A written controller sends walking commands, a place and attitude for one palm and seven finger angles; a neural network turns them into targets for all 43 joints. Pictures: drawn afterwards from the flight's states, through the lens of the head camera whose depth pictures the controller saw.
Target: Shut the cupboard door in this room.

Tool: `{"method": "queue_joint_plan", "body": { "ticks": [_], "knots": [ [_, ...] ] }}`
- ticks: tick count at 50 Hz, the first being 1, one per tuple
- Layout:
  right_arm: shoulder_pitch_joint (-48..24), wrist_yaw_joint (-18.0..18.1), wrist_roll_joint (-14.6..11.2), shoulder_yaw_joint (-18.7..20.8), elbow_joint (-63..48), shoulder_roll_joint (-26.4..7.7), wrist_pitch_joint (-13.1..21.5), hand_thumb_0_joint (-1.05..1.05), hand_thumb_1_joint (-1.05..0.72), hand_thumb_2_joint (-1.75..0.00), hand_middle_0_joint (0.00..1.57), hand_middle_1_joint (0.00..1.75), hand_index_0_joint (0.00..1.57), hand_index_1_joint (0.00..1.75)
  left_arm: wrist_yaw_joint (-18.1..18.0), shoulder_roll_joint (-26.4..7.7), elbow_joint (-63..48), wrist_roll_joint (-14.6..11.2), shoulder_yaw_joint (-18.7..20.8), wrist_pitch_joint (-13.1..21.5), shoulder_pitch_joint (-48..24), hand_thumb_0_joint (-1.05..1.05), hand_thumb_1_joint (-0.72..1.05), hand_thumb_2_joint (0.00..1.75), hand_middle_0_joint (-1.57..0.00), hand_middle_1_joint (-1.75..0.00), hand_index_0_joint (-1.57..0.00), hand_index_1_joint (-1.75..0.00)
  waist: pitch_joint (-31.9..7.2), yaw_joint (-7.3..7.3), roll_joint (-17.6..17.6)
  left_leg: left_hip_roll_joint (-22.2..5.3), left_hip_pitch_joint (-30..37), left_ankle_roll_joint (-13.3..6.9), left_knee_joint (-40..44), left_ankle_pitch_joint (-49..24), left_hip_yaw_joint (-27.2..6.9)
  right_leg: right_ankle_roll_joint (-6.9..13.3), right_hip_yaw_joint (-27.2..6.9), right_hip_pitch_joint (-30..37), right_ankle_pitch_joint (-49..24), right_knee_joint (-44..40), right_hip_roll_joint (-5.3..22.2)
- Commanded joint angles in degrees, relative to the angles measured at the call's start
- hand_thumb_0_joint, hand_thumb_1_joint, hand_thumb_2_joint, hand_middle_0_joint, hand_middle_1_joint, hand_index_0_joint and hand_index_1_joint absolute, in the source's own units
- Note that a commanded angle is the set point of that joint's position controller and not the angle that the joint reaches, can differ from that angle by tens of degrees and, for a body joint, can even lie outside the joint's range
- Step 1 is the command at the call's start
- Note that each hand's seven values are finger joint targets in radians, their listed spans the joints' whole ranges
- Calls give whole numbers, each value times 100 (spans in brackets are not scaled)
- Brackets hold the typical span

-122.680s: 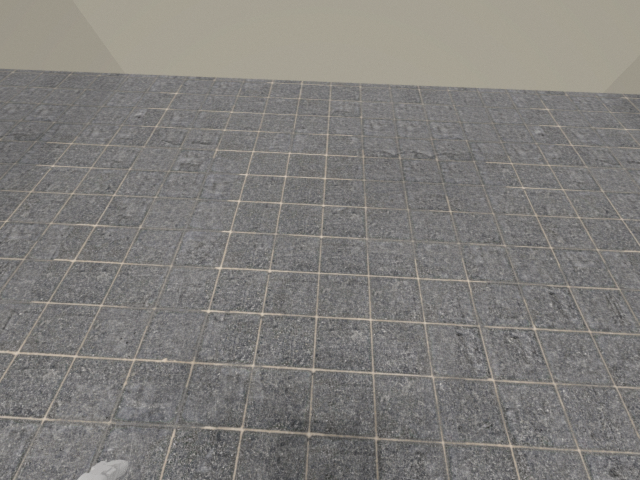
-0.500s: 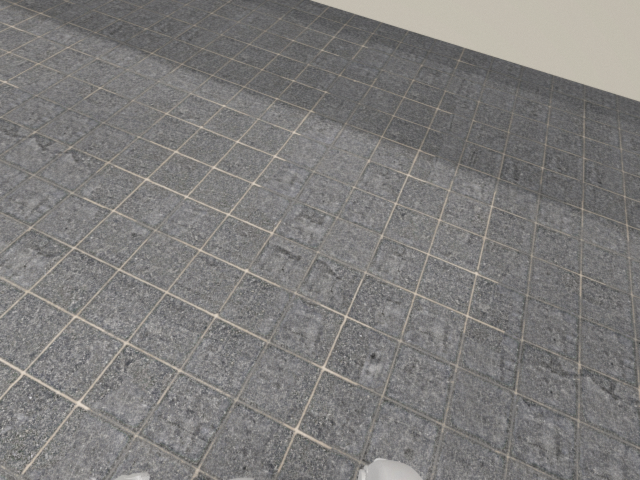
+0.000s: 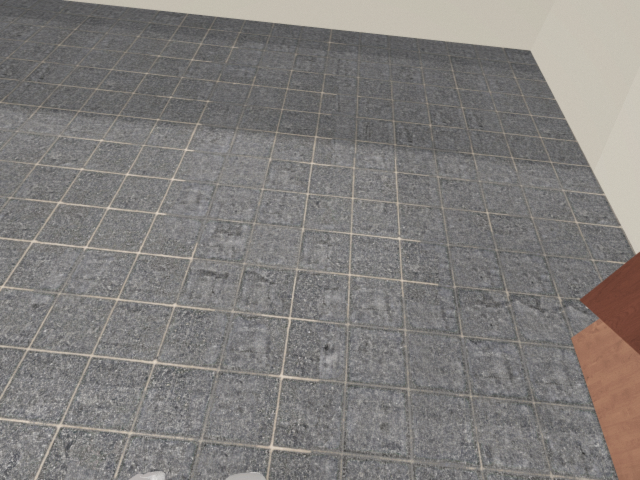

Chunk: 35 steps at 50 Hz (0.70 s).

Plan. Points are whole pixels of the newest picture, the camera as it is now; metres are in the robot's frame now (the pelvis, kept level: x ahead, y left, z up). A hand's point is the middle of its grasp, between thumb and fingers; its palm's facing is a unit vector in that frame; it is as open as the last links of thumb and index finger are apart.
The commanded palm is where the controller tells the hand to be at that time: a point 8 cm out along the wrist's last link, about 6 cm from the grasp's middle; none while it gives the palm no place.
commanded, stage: turn to face it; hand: left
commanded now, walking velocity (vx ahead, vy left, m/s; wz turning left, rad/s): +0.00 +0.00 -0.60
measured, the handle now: out of the picture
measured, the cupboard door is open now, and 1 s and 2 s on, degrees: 36 36 36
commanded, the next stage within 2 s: take the last steps up to it in 1.50 s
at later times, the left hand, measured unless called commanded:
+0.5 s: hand (216, 442) +0.19 +0.15 -0.15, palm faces -0.34 -0.91 -0.23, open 7.3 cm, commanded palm none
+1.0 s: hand (228, 429) +0.20 +0.14 -0.16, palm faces -0.56 -0.81 -0.19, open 7.3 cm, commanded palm none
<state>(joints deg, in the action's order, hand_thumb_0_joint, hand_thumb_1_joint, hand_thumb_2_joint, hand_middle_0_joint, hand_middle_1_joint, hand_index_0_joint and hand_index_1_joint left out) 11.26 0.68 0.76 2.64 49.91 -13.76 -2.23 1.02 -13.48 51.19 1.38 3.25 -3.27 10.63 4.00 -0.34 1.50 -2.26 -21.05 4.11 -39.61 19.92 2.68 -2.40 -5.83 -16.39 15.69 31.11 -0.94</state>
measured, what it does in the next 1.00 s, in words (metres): steps on the spot, turning right: left foot, then right foot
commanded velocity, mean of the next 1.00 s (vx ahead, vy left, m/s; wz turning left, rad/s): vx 0.00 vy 0.00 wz -0.60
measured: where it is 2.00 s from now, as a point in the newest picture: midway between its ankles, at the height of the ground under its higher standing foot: outside the picture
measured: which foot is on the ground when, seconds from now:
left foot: up 0.00-0.00, down 0.02-0.48, up 0.50-0.78, down 0.80-1.00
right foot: down 0.00-0.02, up 0.04-0.48, down 0.50-0.80, up 0.82-1.00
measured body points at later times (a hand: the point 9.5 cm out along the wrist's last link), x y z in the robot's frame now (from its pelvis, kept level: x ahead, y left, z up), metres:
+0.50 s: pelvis -0.01 +0.00 +0.00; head +0.02 -0.01 +0.44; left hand +0.20 +0.20 -0.13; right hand -0.08 -0.25 -0.15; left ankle +0.02 +0.10 -0.73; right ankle -0.06 -0.12 -0.74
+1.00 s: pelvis +0.01 +0.02 +0.01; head +0.06 +0.02 +0.46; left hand +0.23 +0.18 -0.14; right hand -0.09 -0.22 -0.12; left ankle +0.07 +0.11 -0.73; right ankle -0.10 -0.07 -0.66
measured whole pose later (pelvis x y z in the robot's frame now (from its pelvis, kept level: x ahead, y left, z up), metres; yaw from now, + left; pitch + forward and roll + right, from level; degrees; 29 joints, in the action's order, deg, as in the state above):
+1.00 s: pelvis +0.01 +0.02 +0.01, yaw -37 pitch +0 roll -2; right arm 13.3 1.5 2.1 1.0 50.2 -11.9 -0.8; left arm 2.6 -15.1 52.1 0.9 5.1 -5.0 8.5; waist 5.3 0.4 1.2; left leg -6.3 -14.5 -0.5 -29.6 15.2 8.6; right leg -3.0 1.6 -25.9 26.6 59.2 0.3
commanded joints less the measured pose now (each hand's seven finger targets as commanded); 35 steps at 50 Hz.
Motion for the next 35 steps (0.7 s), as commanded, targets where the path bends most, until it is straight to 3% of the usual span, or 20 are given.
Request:
{"method": "queue_joint_plan", "body": {
  "ticks": [1,2,3,4,6,8,10,14,19,21,22,23,24,25,26,27,29,30,32,35],
  "knots": [
    [956,127,68,312,-254,-1517,279,0,-90,-90,20,30,20,30,-13,-511,-709,-108,185,48,-203,0,90,90,-20,-30,-20,-30,-792,-288,-2016,-2221,1782,-924,2412,-1208,-2272,120,279,-1570,1704,1820,-282],
    [923,173,109,294,-221,-1523,287,0,-90,-90,20,30,20,30,-13,-659,-732,-38,219,11,-359,0,90,90,-20,-30,-20,-30,-747,-346,-1788,-2635,1485,-1271,2435,-1470,-2469,67,197,-1636,2019,2907,-55],
    [715,194,119,250,-249,-1324,313,0,-90,-90,20,30,20,30,18,-685,-647,-4,270,20,-428,0,90,90,-20,-30,-20,-30,-610,-220,-1429,-2393,1249,-1262,2370,-1844,-2134,36,127,-1654,1722,3455,78],
    [445,197,116,194,-334,-1165,317,0,-90,-90,20,30,20,30,66,-675,-559,-14,298,25,-389,0,90,90,-20,-30,-20,-30,-432,-83,-1164,-2143,1080,-1219,2273,-2144,-1569,2,245,-1576,1419,3705,191],
    [237,213,98,131,-371,-983,320,0,-90,-90,20,30,20,30,132,-530,-454,-27,270,-3,-300,0,90,90,-20,-30,-20,-30,-437,18,-1021,-1779,1286,-1102,2096,-2769,-708,-81,476,-1539,1062,3616,278],
    [471,209,84,141,-245,-919,317,0,-90,-90,20,30,20,30,138,-448,-443,-38,252,-47,-351,0,90,90,-20,-30,-20,-30,-534,-52,-1038,-1714,1576,-1094,2043,-3030,-363,-125,559,-1496,881,3438,282],
    [681,197,71,155,-141,-891,312,0,-90,-90,20,30,20,30,139,-400,-460,-33,247,-71,-447,0,90,90,-20,-30,-20,-30,-550,-132,-1042,-1756,1639,-1107,2085,-2888,-265,-134,623,-1437,812,3258,310],
    [712,168,83,235,-32,-966,288,0,-90,-90,20,30,20,30,146,-330,-539,-24,217,-79,-651,0,90,90,-20,-30,-20,-30,-528,-189,-1095,-1962,1700,-1179,2099,-2502,-33,-109,786,-1241,922,2404,412],
    [714,100,101,323,92,-1094,236,0,-90,-90,20,30,20,30,117,-286,-550,-18,171,-11,-692,0,90,90,-20,-30,-20,-30,-580,-247,-1336,-2076,1605,-1094,1726,-2734,307,49,1127,-584,1011,1259,222],
    [690,72,79,341,101,-1109,216,0,-90,-90,20,30,20,30,92,-368,-503,-10,174,25,-511,0,90,90,-20,-30,-20,-30,-610,-144,-1222,-2031,1345,-899,1379,-2604,482,151,1221,7,434,388,145],
    [552,63,60,350,64,-1117,201,0,-90,-90,20,30,20,30,72,-441,-417,-17,204,47,-194,0,90,90,-20,-30,-20,-30,-690,56,-1048,-1927,1029,-706,1004,-2251,621,228,1208,575,-159,-313,151],
    [455,29,18,343,1,-993,191,0,-90,-90,20,30,20,30,30,-725,-299,7,256,88,186,0,90,90,-20,-30,-20,-30,-789,249,-416,-1640,476,-420,314,-1595,845,427,690,1292,-679,-881,528],
    [293,8,-15,232,-254,-547,165,0,-90,-90,20,30,20,30,-40,-1281,-234,52,348,169,415,0,90,90,-20,-30,-20,-30,-716,376,1306,-773,-957,-48,-803,907,1213,988,-1145,1995,-1892,-1345,1895],
    [-51,26,3,182,-432,-559,74,0,-90,-90,20,30,20,30,-93,-1544,-171,-25,367,168,647,0,90,90,-20,-30,-20,-30,-547,547,1236,-405,-1396,13,-1895,1755,532,1514,-1668,1515,-2777,-1312,2400],
    [-210,68,-4,181,-496,-575,22,0,-90,-90,20,30,20,30,-180,-1473,-164,-23,435,178,557,0,90,90,-20,-30,-20,-30,-503,447,1246,-420,-1640,4,-2418,1544,103,1657,-1777,1364,-2737,-1315,2252],
    [-148,91,0,185,-416,-598,25,0,-90,-90,20,30,20,30,-211,-1372,-237,-8,415,179,198,0,90,90,-20,-30,-20,-30,-416,298,1589,-476,-1807,11,-2630,1277,-159,1647,-1696,1291,-2166,-1338,2081],
    [33,33,17,203,-277,-636,41,0,-90,-90,20,30,20,30,-188,-1089,-423,0,317,165,-389,0,90,90,-20,-30,-20,-30,-372,-5,1005,-471,-1250,68,-2409,590,-144,1345,-853,758,-1703,-1209,1544],
    [125,14,25,194,-241,-572,33,0,-90,-90,20,30,20,30,-170,-1066,-470,6,306,180,-455,0,90,90,-20,-30,-20,-30,-395,-72,929,-396,-991,87,-2170,461,-70,1272,-723,540,-1617,-1202,1415],
    [235,2,14,180,-214,-514,32,0,-90,-90,20,30,20,30,-142,-1154,-482,31,313,175,-471,0,90,90,-20,-30,-20,-30,-410,-96,699,-254,-568,96,-1542,377,47,1242,-759,276,-1218,-1234,1315],
    [188,30,-8,163,-295,-475,102,0,-90,-90,20,30,20,30,-102,-1204,-417,36,350,150,-345,0,90,90,-20,-30,-20,-30,-405,-11,836,-37,-199,49,-447,400,87,1248,-1153,222,-1172,-1088,1239]
  ]
}}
